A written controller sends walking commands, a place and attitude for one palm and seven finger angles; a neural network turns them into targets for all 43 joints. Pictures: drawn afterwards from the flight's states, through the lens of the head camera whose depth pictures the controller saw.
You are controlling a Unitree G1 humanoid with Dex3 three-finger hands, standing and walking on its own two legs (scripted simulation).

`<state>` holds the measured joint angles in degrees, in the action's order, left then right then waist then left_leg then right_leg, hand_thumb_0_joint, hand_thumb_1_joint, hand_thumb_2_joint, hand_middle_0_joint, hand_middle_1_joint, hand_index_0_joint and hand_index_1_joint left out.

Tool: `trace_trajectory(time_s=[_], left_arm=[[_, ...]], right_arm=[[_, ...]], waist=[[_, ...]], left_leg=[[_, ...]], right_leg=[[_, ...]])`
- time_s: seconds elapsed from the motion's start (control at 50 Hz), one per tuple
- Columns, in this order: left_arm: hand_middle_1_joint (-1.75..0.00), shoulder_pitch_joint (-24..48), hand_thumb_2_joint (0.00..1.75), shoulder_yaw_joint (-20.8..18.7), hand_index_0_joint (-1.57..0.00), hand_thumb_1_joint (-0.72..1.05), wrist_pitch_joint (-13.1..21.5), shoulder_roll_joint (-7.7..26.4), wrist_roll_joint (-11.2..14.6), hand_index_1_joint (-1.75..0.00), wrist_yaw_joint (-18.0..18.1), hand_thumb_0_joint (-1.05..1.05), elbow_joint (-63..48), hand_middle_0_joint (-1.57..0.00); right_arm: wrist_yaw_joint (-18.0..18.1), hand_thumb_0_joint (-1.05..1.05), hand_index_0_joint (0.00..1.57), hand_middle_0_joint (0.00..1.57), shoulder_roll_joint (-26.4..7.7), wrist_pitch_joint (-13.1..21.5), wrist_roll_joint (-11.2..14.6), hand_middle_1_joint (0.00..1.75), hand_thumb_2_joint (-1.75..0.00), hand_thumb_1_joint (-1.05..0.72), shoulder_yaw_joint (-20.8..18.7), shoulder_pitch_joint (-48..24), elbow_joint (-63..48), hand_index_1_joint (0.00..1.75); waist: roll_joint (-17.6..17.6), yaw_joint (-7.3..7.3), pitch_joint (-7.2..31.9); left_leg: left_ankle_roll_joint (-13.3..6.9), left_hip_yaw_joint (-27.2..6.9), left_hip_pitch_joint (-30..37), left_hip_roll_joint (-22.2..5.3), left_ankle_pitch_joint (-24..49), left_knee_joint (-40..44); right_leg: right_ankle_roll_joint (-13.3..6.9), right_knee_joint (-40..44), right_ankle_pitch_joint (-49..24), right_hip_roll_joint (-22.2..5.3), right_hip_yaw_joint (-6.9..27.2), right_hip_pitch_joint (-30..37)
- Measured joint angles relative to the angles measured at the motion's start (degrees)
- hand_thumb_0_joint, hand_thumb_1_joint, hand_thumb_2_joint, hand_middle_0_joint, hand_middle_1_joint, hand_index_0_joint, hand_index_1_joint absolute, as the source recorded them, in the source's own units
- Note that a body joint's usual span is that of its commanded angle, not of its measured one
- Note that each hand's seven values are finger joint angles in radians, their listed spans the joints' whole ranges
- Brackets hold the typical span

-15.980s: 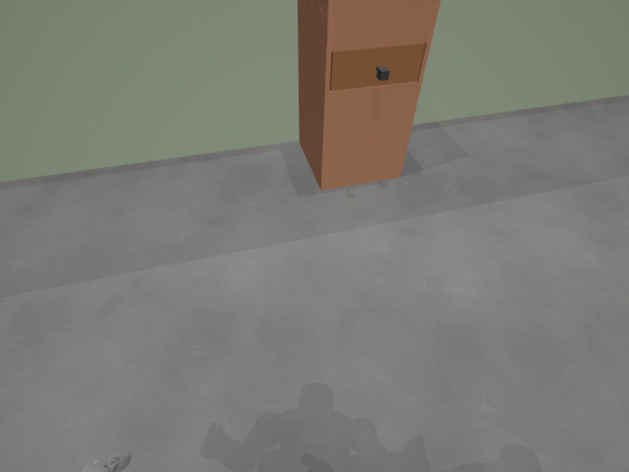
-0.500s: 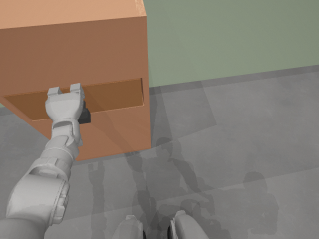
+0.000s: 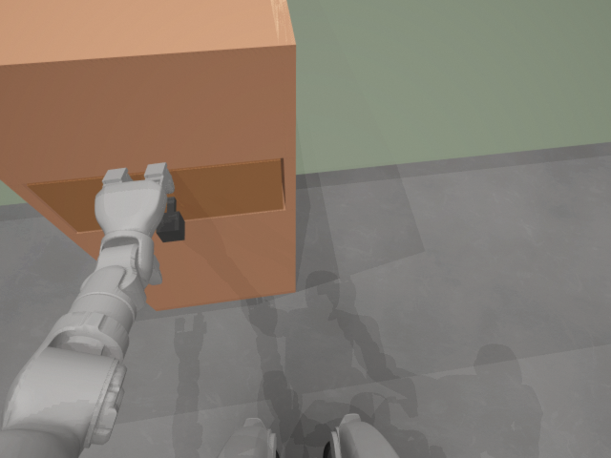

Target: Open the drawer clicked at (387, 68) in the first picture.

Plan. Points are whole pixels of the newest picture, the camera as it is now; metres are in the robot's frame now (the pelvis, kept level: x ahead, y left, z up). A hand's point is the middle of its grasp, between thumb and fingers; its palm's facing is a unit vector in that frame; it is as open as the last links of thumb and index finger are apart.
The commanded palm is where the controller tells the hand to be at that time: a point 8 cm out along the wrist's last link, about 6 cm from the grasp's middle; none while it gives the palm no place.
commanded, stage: move the hooked fingers above the handle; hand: left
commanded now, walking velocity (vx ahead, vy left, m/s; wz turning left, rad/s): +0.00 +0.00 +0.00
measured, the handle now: (171, 217) +0.50 +0.22 -0.10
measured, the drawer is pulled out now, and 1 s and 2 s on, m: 0.00 0.00 0.00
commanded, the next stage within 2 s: none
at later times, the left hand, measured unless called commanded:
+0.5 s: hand (159, 227) +0.44 +0.21 -0.04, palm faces -0.09 -0.05 -0.99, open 13.8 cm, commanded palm +0.43 +0.20 +0.02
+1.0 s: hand (155, 229) +0.44 +0.21 -0.03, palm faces -0.07 -0.05 -1.00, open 13.8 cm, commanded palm +0.43 +0.21 +0.02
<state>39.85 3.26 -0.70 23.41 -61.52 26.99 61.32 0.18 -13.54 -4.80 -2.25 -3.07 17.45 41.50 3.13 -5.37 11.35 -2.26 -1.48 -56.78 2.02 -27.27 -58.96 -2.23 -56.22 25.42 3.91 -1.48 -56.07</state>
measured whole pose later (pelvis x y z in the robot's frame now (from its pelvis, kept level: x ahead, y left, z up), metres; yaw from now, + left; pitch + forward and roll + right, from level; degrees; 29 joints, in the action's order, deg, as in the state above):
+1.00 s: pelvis +0.00 +0.00 +0.00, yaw +0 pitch +24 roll -2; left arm 38.1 5.1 2.5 21.6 -63.0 27.7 59.9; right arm 0.4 -13.5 -4.8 -2.1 -3.2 17.9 42.1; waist 2.7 -4.8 12.1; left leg -2.4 -1.7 -55.0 2.2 -27.3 -58.7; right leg -2.1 -55.7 25.5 3.7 -1.8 -54.1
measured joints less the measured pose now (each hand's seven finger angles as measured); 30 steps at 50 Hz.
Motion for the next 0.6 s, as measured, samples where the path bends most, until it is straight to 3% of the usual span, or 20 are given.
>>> trace_trajectory(time_s=[0.06,0.14,0.26,0.36,0.48,0.6], left_arm=[[-1.20,0.6,0.30,1.7,-0.32,-0.48,1.8,-1.4,-0.7,-1.20,0.3,-0.01,0.1,-0.32],[-1.20,1.0,0.30,0.3,-0.32,-0.49,2.3,-2.9,-2.1,-1.20,2.7,-0.01,0.7,-0.32],[-1.20,0.4,0.30,-3.0,-0.32,-0.48,-1.7,-2.2,-3.2,-1.20,5.4,0.00,1.3,-0.32],[-1.20,-0.9,0.30,-1.5,-0.32,-0.48,-3.8,-1.4,-1.2,-1.20,3.3,0.00,0.5,-0.32],[-1.20,-1.4,0.30,2.2,-0.32,-0.48,-0.2,-3.0,0.0,-1.20,0.5,-0.01,-0.8,-0.32],[-1.20,0.5,0.30,0.6,-0.32,-0.49,1.6,-4.4,-3.3,-1.20,4.5,-0.01,-0.3,-0.32]], right_arm=[[0.0,0.01,0.20,0.20,0.0,0.2,-0.1,0.30,-0.89,-0.91,-0.1,0.0,0.5,0.30],[-0.5,0.01,0.20,0.20,-0.1,-0.2,-0.5,0.30,-0.89,-0.91,0.2,-0.8,0.2,0.30],[-1.1,0.01,0.20,0.20,-0.2,-1.6,-0.6,0.30,-0.89,-0.91,0.8,-1.9,-1.2,0.30],[-1.0,0.01,0.20,0.20,0.1,-1.8,-0.1,0.30,-0.89,-0.91,0.3,-1.1,-1.0,0.30],[-0.3,0.01,0.20,0.20,0.6,-0.9,0.0,0.30,-0.89,-0.91,0.1,0.4,0.4,0.30],[-0.8,0.01,0.20,0.20,0.3,-0.9,-0.7,0.30,-0.89,-0.91,0.3,-0.6,0.4,0.30]], waist=[[-0.1,0.09,0.6],[-0.4,-0.68,1.3],[-0.2,-1.29,0.7],[0.4,-0.13,-0.3],[0.2,0.60,0.2],[-0.2,-0.83,1.1]], left_leg=[[0.0,-0.5,0.2,0.2,-0.4,-0.4],[-0.1,-0.3,-0.3,0.0,-0.9,-1.3],[-0.4,1.1,-0.9,-0.3,-1.1,-1.7],[-0.6,1.2,0.5,-0.2,-0.5,-0.2],[-0.6,0.2,2.2,0.3,-0.2,0.8],[-0.4,0.1,0.2,0.2,-0.9,-1.1]], right_leg=[[0.0,0.0,0.4,-0.1,-0.5,0.6],[0.0,-0.9,0.8,0.0,-0.3,-0.1],[0.3,-1.7,0.7,0.3,0.9,-1.3],[0.6,-0.3,0.1,0.2,1.1,0.2],[0.6,1.1,0.1,-0.3,0.3,2.4],[0.4,-0.7,0.7,-0.1,0.0,0.4]])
